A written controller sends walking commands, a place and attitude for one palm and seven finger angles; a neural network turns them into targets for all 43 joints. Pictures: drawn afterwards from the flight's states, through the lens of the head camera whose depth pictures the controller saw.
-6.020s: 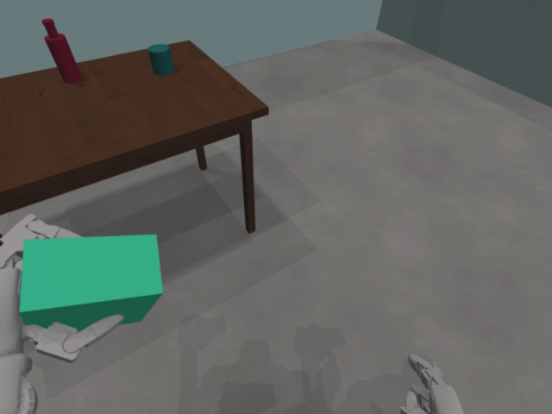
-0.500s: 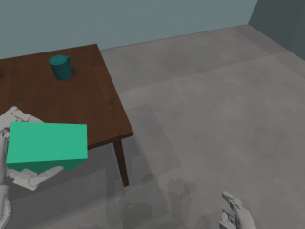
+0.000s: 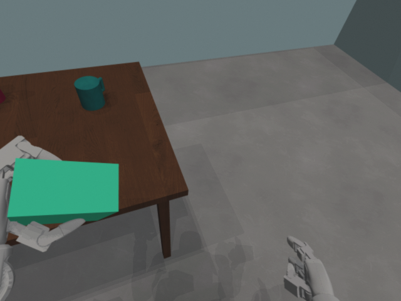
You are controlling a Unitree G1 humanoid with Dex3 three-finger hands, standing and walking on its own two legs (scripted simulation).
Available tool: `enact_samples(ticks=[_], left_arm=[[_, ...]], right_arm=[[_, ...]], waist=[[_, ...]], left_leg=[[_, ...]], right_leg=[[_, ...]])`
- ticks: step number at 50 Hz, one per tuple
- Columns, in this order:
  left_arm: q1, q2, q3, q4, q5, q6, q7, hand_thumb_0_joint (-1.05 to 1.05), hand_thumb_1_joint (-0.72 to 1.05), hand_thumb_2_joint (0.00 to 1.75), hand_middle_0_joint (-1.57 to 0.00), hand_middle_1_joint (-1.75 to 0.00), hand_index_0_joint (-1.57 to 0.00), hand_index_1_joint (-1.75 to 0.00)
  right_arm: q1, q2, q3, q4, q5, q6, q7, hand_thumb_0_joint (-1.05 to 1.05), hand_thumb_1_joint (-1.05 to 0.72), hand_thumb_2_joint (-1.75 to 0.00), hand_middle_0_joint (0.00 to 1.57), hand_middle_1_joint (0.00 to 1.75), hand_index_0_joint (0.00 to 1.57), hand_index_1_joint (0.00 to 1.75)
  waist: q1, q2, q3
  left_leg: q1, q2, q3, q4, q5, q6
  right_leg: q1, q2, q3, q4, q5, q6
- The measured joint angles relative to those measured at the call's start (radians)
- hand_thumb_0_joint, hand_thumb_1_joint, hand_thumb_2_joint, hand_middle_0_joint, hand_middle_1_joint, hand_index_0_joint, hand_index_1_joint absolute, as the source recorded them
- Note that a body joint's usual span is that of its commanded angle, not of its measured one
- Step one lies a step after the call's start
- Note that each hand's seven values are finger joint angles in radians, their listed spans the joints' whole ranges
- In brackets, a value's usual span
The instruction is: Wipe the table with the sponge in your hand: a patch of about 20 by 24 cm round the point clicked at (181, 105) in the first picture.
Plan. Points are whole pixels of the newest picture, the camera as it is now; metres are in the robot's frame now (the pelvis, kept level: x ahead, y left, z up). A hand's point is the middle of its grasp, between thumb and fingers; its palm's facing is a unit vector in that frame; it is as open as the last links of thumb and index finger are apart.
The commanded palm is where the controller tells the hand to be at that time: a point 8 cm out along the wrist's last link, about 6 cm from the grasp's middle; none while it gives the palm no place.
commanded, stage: shuffle to correct the standing spot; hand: left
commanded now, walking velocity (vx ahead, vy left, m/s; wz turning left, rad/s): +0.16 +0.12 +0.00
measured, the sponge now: (79, 195) +0.23 +0.21 +0.14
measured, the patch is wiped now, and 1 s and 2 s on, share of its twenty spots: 0.00 0.00 0.00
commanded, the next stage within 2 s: come to a stop and stand still in 1.06 s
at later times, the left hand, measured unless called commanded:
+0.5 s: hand (31, 177) +0.24 +0.28 +0.17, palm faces +0.38 -0.84 -0.39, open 10.7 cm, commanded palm +0.18 +0.31 +0.19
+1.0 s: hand out of the picture +0.27 +0.34 +0.17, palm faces +0.43 -0.81 -0.39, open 10.7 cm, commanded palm +0.20 +0.37 +0.19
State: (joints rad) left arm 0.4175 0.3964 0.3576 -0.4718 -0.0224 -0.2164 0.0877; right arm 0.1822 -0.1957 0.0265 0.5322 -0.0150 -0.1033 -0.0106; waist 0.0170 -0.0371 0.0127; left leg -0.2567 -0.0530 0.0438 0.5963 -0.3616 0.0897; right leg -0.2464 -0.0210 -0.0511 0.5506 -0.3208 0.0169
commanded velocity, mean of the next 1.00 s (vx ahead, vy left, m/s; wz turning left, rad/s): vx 0.18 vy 0.08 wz -0.02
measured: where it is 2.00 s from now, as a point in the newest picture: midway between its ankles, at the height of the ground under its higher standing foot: outside the picture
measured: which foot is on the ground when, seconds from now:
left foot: down 0.00-0.62, up 0.64-0.88, down 0.90-1.00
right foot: down 0.00-0.40, up 0.42-0.64, down 0.66-1.00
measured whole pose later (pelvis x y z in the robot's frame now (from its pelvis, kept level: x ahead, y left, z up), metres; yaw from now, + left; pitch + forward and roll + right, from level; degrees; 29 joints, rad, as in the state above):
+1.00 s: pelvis +0.05 +0.09 -0.01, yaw +2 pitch -2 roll +1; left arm 0.38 0.41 0.38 -0.46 -0.01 -0.20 0.12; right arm 0.21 -0.17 -0.01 0.59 -0.01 -0.12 -0.05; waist -0.02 -0.07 0.01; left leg -0.34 0.04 0.02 0.66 -0.29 -0.02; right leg -0.39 -0.01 -0.03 0.85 -0.48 -0.02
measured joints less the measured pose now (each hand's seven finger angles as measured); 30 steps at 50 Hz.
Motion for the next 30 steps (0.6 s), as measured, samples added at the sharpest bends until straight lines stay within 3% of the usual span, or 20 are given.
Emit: enact_samples(ticks=[7,14,19,22,24,26,28,30], left_arm=[[-0.005,0.001,0.019,-0.045,-0.006,-0.008,0.013,-0.01,-0.53,1.00,-0.66,-1.36,-0.67,-1.35],[-0.007,0.013,0.032,-0.057,-0.009,-0.020,0.016,-0.01,-0.53,1.00,-0.66,-1.36,-0.67,-1.35],[0.006,0.022,0.045,-0.071,-0.012,-0.028,0.020,-0.01,-0.53,1.00,-0.66,-1.35,-0.67,-1.35],[0.011,0.007,0.059,-0.079,-0.011,-0.023,0.023,-0.01,-0.53,1.00,-0.66,-1.35,-0.67,-1.35],[0.007,-0.004,0.057,-0.065,-0.003,-0.014,0.023,-0.01,-0.53,1.00,-0.66,-1.35,-0.67,-1.35],[0.007,-0.012,0.044,-0.055,-0.001,-0.003,0.019,-0.01,-0.53,1.00,-0.66,-1.35,-0.67,-1.35],[0.020,-0.015,0.028,-0.052,-0.002,-0.003,0.015,-0.01,-0.53,1.00,-0.66,-1.35,-0.67,-1.35],[0.041,-0.005,0.019,-0.053,-0.009,-0.010,0.009,-0.01,-0.53,1.00,-0.66,-1.35,-0.67,-1.35]], right_arm=[[0.019,-0.016,-0.011,0.016,0.009,0.016,0.007,0.01,-0.90,-0.90,0.21,0.30,0.20,0.30],[0.028,-0.015,-0.023,0.029,0.019,0.036,0.012,0.01,-0.90,-0.90,0.21,0.30,0.20,0.30],[0.031,-0.012,-0.029,0.043,0.023,0.050,0.017,0.01,-0.90,-0.90,0.21,0.30,0.20,0.30],[0.027,-0.008,-0.034,0.049,0.019,0.052,0.012,0.01,-0.90,-0.90,0.21,0.30,0.20,0.30],[0.028,0.009,-0.038,0.056,0.005,0.043,0.019,0.01,-0.90,-0.90,0.20,0.30,0.20,0.30],[0.044,0.020,-0.037,0.051,-0.001,0.038,0.030,0.01,-0.90,-0.90,0.20,0.30,0.20,0.30],[0.066,0.022,-0.032,0.040,-0.001,0.032,0.033,0.01,-0.90,-0.90,0.20,0.30,0.20,0.30],[0.083,0.018,-0.027,0.027,-0.003,0.028,0.028,0.01,-0.90,-0.90,0.21,0.30,0.20,0.30]], waist=[[0.005,0.005,0.015],[-0.013,0.017,0.015],[-0.018,-0.007,0.016],[-0.013,-0.016,0.023],[-0.017,-0.013,0.041],[-0.027,0.001,0.046],[-0.041,0.024,0.040],[-0.049,0.043,0.036]], left_leg=[[-0.018,-0.001,-0.005,0.081,-0.059,0.002],[-0.044,-0.004,-0.009,0.153,-0.102,0.004],[-0.069,-0.021,0.011,0.215,-0.110,-0.033],[-0.032,-0.039,0.038,0.163,-0.129,0.054],[0.014,-0.044,0.045,0.108,-0.096,0.048],[0.066,-0.046,0.037,0.026,-0.055,0.029],[0.102,-0.045,0.021,-0.049,-0.015,0.032],[0.111,-0.047,0.009,-0.078,0.011,0.013]], right_leg=[[-0.013,-0.003,-0.006,0.073,-0.056,0.002],[-0.031,-0.009,-0.011,0.134,-0.099,0.007],[-0.052,-0.034,0.002,0.191,-0.131,0.019],[-0.107,-0.039,0.033,0.311,-0.154,-0.005],[-0.158,-0.017,0.045,0.464,-0.180,-0.026],[-0.188,0.002,0.008,0.500,-0.152,-0.036],[-0.190,0.018,-0.055,0.393,-0.080,-0.042],[-0.158,0.033,-0.117,0.220,-0.010,-0.056]])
